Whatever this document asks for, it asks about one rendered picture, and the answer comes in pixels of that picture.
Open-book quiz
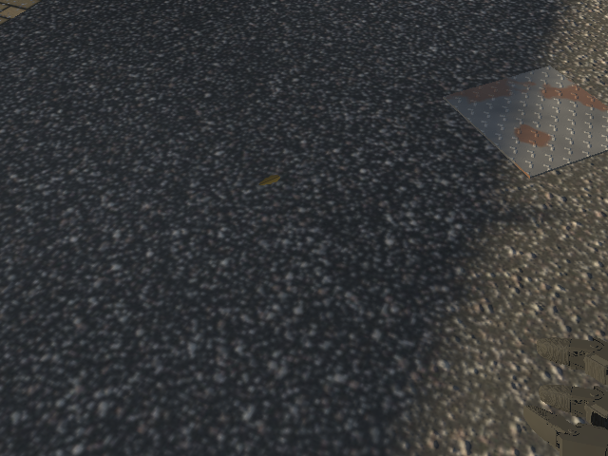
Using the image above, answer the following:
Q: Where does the robot right hand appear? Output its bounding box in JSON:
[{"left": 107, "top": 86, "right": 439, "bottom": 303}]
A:
[{"left": 523, "top": 337, "right": 608, "bottom": 456}]

